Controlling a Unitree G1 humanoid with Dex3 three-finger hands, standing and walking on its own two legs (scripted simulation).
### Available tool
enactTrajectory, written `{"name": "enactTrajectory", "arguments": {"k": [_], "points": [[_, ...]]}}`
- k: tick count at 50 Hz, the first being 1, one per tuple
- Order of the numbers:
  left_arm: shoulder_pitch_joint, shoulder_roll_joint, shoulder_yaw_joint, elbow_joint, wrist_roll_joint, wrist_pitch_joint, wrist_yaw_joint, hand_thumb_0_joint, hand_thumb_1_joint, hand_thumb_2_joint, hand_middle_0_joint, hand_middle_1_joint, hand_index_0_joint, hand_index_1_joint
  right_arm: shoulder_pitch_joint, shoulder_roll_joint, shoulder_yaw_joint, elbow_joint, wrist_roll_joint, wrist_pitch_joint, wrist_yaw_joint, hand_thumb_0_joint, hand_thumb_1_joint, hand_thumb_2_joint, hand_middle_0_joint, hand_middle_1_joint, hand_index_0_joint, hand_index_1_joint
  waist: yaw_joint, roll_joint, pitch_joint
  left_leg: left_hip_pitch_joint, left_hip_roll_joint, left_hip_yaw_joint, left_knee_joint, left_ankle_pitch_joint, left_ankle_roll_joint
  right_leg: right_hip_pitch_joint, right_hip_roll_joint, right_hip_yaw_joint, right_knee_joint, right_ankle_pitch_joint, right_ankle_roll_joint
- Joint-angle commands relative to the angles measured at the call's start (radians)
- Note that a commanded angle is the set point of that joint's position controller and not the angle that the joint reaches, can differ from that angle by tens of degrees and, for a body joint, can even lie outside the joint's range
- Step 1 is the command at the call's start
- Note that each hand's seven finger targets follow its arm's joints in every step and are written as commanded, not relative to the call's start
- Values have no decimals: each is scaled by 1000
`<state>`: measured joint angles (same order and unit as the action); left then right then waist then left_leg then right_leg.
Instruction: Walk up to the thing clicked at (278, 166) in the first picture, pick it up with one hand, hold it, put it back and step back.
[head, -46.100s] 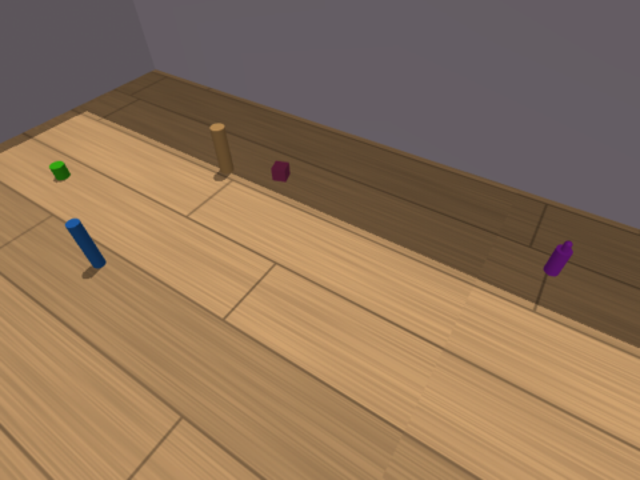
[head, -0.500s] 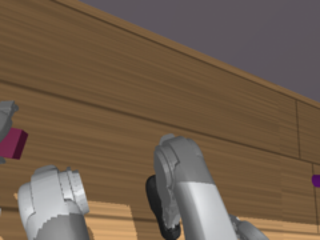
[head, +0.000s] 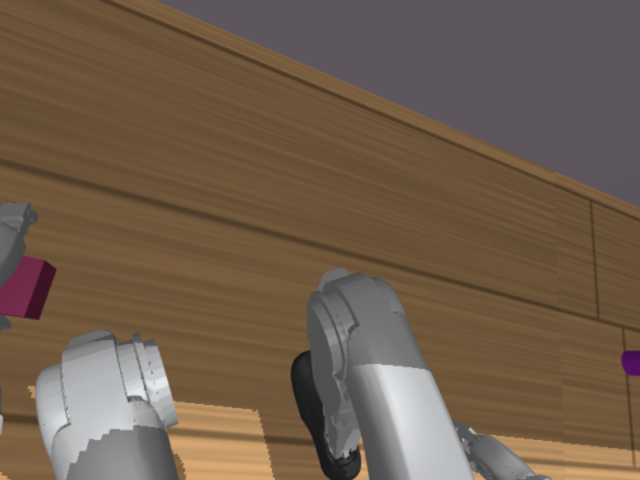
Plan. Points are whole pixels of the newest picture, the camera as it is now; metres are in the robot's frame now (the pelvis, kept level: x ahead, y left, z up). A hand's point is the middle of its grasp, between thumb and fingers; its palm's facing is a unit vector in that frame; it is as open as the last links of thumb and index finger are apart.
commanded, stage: close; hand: left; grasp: from above
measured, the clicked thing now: (9, 285) +0.39 +0.28 -0.26
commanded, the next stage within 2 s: none
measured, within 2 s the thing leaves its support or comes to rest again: neither
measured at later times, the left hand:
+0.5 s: hand out of the picture +0.39 +0.29 -0.24, palm faces -0.48 -0.06 -0.88, open 13.5 cm
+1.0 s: hand out of the picture +0.39 +0.29 -0.24, palm faces -0.48 -0.06 -0.87, open 13.6 cm
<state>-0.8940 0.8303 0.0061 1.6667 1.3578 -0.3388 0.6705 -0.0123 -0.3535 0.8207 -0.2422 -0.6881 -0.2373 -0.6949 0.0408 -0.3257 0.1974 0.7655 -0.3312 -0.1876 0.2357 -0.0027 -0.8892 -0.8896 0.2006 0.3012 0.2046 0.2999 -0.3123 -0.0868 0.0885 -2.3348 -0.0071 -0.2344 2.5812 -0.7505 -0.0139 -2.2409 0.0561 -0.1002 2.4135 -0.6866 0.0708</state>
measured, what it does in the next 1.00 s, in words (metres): stands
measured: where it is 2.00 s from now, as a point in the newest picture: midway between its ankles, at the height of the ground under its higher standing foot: (252, 478)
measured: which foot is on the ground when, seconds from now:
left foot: down 0.00-1.00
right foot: down 0.00-1.00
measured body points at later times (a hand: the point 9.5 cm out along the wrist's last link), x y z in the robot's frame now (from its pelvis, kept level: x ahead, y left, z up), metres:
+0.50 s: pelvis +0.00 +0.00 +0.00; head +0.24 +0.12 +0.36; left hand +0.42 +0.29 -0.19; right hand +0.07 -0.27 -0.07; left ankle +0.06 +0.12 -0.26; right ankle +0.11 -0.13 -0.26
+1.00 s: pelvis +0.00 +0.00 +0.00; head +0.24 +0.12 +0.36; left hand +0.41 +0.29 -0.19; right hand +0.08 -0.26 -0.07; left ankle +0.06 +0.12 -0.26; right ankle +0.11 -0.13 -0.26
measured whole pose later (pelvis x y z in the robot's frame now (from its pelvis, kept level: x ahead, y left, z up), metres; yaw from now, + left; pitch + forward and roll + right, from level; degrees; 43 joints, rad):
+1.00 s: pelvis +0.00 +0.00 +0.00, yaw +0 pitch +27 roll -13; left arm -0.88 0.82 0.00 1.66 1.36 -0.33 0.68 -0.01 -0.35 0.83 -0.21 -0.74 -0.21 -0.73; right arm 0.05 -0.33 0.20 0.77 -0.33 -0.21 0.25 0.00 -0.89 -0.89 0.20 0.30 0.21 0.30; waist -0.31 -0.09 0.09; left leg -2.34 -0.01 -0.24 2.59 -0.74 -0.01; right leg -2.24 0.06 -0.10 2.41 -0.68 0.07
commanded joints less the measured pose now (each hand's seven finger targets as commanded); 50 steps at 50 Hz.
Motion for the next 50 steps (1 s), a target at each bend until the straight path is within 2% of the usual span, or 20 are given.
{"name": "enactTrajectory", "arguments": {"k": [1,7,8,11,14,19,20,21,23,26,28,29,35,36,40,43,45,47,48,50], "points": [[-218,144,16,-104,-13,-14,37,0,-276,834,-216,-708,-208,-712,179,-308,-88,7,6,-5,-3,0,-881,-891,200,300,200,300,-50,400,-627,495,6,103,-279,257,22,308,34,-154,-192,263,-91],[-204,163,33,-97,-13,-6,43,0,-268,828,-212,-712,-207,-712,172,-313,-96,5,6,-1,-5,0,-877,-889,200,299,200,300,-44,369,-578,440,4,111,-290,175,27,282,31,-145,-222,181,-94],[-199,145,10,-90,-7,-3,38,0,-261,819,-210,-723,-209,-719,167,-308,-97,-4,4,-5,-5,0,-879,-890,200,299,200,300,-51,368,-574,439,5,114,-277,171,27,279,32,-136,-216,179,-97],[-198,145,18,-89,-18,-6,34,0,-286,846,-209,-704,-197,-710,178,-310,-93,8,10,-2,-6,0,-878,-890,200,299,200,299,-50,349,-597,436,2,110,-268,210,32,294,32,-140,-212,223,-91],[-189,118,-3,-69,-18,-8,27,0,-286,849,-206,-704,-195,-710,173,-305,-85,-9,7,-8,-3,0,-878,-889,200,299,200,299,-60,351,-578,458,2,108,-264,224,32,281,31,-148,-201,233,-93],[-206,178,29,-100,-17,-11,36,0,-287,845,-198,-730,-192,-730,172,-315,-84,-7,8,-6,-7,0,-879,-890,200,299,200,299,-42,373,-596,465,4,111,-281,201,27,303,31,-141,-211,210,-93],[-204,175,15,-103,-10,-6,35,0,-275,833,-203,-733,-200,-731,158,-311,-87,-11,6,-8,-9,0,-879,-890,200,300,200,300,-41,388,-589,456,5,119,-276,185,26,299,31,-128,-214,190,-98],[-220,182,35,-129,-17,-7,40,0,-264,820,-206,-727,-206,-722,166,-317,-91,-1,4,-6,-9,0,-879,-890,200,300,200,300,-37,380,-583,443,3,115,-282,170,27,282,30,-140,-225,171,-96],[-204,156,17,-126,-11,-1,35,0,-262,821,-210,-718,-208,-715,171,-310,-97,-5,7,-7,-6,0,-879,-890,200,299,200,299,-42,380,-588,447,6,115,-285,177,23,283,32,-138,-218,178,-97],[-197,159,31,-122,-9,0,37,0,-271,829,-206,-717,-201,-716,187,-313,-98,2,11,-4,-5,0,-878,-890,200,299,200,299,-46,378,-612,452,4,112,-275,220,25,297,33,-144,-209,229,-91],[-187,133,12,-101,-3,0,29,0,-268,831,-201,-720,-198,-717,175,-313,-96,-3,8,-12,2,0,-876,-888,200,299,200,299,-51,360,-589,457,4,107,-255,239,27,268,31,-155,-191,242,-91],[-189,143,27,-88,-13,-2,37,0,-282,843,-191,-721,-187,-721,173,-321,-98,11,8,-8,0,0,-875,-888,200,299,200,300,-48,366,-579,452,4,100,-269,229,27,271,32,-157,-200,226,-92],[-203,146,0,-74,-8,-3,44,0,-271,824,-193,-752,-197,-743,166,-311,-87,-10,3,-13,-2,0,-879,-889,200,299,200,300,-56,374,-557,449,6,111,-286,165,28,275,32,-141,-214,179,-94],[-212,144,0,-104,-12,-5,49,0,-273,826,-198,-737,-198,-732,158,-318,-93,6,3,-12,-3,0,-880,-890,200,300,200,300,-47,371,-557,441,8,105,-291,155,27,261,33,-149,-220,160,-95],[-225,134,-5,-129,-3,4,40,0,-274,828,-198,-738,-198,-733,159,-303,-80,-21,10,-27,10,0,-880,-890,200,299,200,299,-55,393,-596,479,9,101,-277,214,24,272,31,-155,-193,227,-91],[-205,147,17,-95,-11,10,46,0,-269,823,-198,-731,-199,-725,175,-318,-96,0,14,-30,12,0,-878,-889,200,300,200,300,-52,395,-577,471,7,103,-285,208,22,271,29,-154,-199,219,-91],[-206,134,0,-92,-12,13,39,0,-290,844,-192,-730,-186,-730,152,-308,-81,-17,12,-35,16,0,-878,-890,200,300,200,300,-56,384,-571,465,9,101,-276,209,25,269,31,-153,-194,218,-93],[-212,155,7,-88,-17,8,44,0,-296,846,-186,-740,-182,-739,161,-323,-94,3,15,-28,9,0,-879,-890,200,300,200,300,-50,372,-557,441,8,99,-288,168,27,265,31,-148,-213,179,-95],[-212,153,13,-74,-15,8,43,0,-280,832,-192,-743,-192,-738,173,-323,-92,-1,13,-28,9,0,-878,-889,200,300,200,300,-59,363,-548,441,7,100,-283,174,28,260,28,-153,-211,186,-92],[-226,140,-8,-94,-15,0,36,0,-301,850,-181,-749,-177,-747,161,-312,-80,-12,11,-30,10,0,-879,-890,200,300,200,300,-64,371,-570,455,10,99,-279,193,29,274,30,-151,-205,204,-92]]}}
